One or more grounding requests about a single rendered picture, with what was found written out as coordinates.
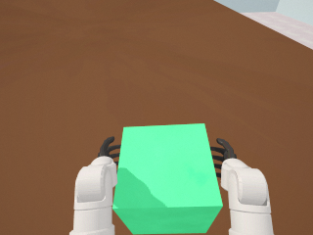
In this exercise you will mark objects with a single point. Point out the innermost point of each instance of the carton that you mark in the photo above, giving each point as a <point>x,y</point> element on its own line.
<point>166,180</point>

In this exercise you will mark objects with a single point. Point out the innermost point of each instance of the robot left hand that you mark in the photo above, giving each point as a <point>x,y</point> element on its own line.
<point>105,149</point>

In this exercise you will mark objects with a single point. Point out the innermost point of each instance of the robot left forearm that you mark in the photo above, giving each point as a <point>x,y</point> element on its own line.
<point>93,198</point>

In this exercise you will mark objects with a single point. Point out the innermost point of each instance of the robot right hand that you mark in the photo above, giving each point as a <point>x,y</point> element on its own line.
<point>227,152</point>

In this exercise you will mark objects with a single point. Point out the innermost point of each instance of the robot right forearm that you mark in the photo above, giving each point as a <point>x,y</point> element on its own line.
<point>248,196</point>

